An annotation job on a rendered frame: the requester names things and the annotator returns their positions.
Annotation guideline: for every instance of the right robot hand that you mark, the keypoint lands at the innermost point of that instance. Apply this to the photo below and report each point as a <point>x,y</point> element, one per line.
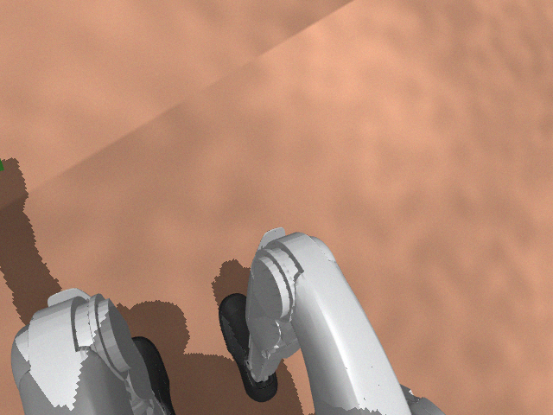
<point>420,406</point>

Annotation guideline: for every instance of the left robot foot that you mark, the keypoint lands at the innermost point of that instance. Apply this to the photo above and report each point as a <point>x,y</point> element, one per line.
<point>157,373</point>

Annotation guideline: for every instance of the right robot foot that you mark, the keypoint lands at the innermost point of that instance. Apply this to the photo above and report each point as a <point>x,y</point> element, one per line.
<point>236,334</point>

